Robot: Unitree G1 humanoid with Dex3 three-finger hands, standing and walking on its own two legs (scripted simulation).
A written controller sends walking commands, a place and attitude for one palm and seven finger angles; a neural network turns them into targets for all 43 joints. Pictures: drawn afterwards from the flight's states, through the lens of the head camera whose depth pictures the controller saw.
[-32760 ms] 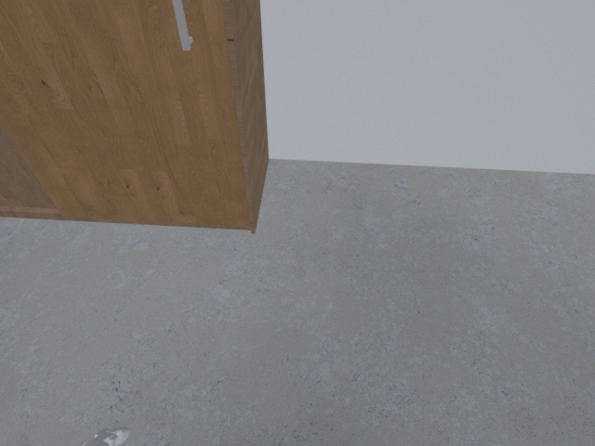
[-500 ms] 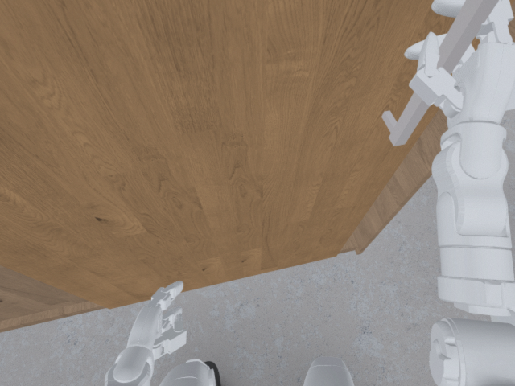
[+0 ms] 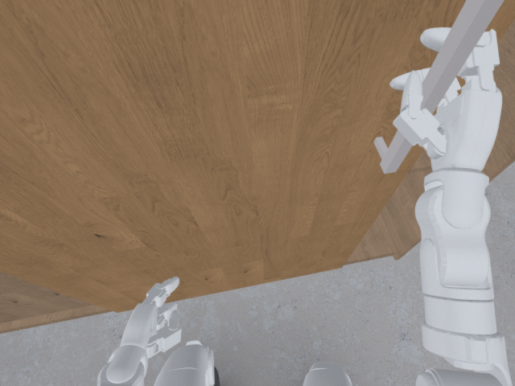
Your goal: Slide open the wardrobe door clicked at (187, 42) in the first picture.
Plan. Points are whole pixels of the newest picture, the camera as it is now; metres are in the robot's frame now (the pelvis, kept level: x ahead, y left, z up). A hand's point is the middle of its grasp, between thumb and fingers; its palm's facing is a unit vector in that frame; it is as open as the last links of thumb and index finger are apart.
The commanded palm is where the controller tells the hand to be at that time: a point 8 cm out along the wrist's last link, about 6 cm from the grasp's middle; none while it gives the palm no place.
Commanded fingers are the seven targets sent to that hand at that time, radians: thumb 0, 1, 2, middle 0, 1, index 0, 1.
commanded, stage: step sideways, sliding the door along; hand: right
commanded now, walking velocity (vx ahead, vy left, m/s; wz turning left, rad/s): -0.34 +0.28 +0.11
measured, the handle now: (425, 77) +0.41 -0.23 +0.21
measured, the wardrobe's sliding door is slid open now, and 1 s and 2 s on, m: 0.23 0.58 0.68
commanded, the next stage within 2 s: stop walking and hold the door there in 1.70 s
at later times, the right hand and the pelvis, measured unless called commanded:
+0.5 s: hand (235, 148) +0.34 -0.01 +0.19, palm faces +0.03 +1.00 -0.02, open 6.7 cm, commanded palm +0.32 -0.04 +0.17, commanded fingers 0.00 -0.90 -0.90 0.45 1.40 0.45 1.40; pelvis -0.03 +0.10 +0.00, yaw +3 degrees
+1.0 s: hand (78, 171) +0.33 +0.15 +0.20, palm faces +0.08 +0.99 -0.07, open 6.1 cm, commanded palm +0.31 +0.11 +0.18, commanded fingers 0.00 -0.90 -0.90 0.45 1.40 0.45 1.40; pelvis -0.09 +0.26 -0.01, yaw +5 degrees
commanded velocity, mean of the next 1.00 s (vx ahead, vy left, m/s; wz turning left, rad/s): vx -0.04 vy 0.29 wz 0.03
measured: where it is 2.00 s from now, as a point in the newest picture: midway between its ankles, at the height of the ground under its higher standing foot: outside the picture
